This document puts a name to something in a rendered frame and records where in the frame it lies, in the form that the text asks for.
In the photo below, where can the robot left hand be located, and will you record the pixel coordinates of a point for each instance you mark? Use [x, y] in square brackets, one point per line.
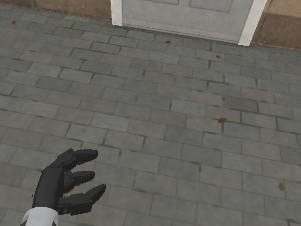
[57, 179]

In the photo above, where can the robot left forearm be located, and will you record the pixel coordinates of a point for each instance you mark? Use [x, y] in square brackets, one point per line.
[41, 216]

